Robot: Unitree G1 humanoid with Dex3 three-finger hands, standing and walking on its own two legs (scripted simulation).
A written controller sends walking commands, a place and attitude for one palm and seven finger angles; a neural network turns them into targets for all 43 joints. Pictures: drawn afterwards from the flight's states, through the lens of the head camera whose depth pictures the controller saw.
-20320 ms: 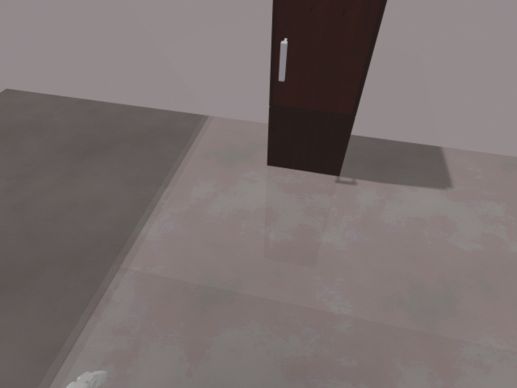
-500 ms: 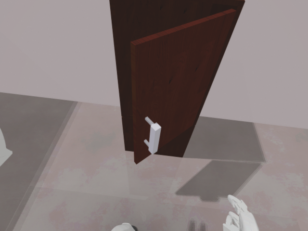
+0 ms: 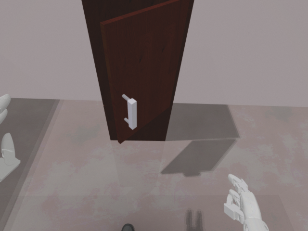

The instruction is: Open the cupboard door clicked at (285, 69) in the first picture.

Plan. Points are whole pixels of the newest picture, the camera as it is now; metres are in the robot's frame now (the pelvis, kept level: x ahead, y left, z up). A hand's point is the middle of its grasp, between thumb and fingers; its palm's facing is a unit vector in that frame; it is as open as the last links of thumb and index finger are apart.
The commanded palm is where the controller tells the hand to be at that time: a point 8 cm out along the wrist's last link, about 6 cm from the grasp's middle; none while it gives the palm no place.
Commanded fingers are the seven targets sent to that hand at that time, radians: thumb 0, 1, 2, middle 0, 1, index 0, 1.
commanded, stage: stop stepping back and stand still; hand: left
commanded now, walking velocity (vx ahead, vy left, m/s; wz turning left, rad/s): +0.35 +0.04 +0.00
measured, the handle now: (128, 111) +0.57 +0.12 -0.11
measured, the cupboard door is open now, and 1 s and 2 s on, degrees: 45 45 45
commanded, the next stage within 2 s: let the arm hang, fingers relaxed in 0.86 s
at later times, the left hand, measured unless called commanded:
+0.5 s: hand out of the picture +0.06 +0.24 +0.16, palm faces +0.52 -0.70 -0.49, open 7.4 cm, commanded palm +0.00 +0.27 +0.18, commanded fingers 0.00 0.90 0.90 -0.20 -0.30 -0.20 -0.30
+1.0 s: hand out of the picture +0.07 +0.21 +0.14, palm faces +0.45 -0.74 -0.51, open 7.4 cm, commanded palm none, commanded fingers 0.00 0.90 0.90 -0.20 -0.30 -0.20 -0.30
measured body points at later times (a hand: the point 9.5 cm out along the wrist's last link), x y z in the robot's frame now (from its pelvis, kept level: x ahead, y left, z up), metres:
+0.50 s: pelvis -0.11 -0.05 -0.01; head -0.14 -0.05 +0.44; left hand +0.03 +0.27 +0.19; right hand +0.03 -0.28 -0.10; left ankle -0.16 +0.09 -0.74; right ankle -0.07 -0.10 -0.72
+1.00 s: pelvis -0.11 -0.06 +0.00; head -0.10 -0.08 +0.45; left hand +0.04 +0.24 +0.17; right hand +0.07 -0.31 -0.09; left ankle -0.11 +0.06 -0.74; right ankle -0.06 -0.10 -0.74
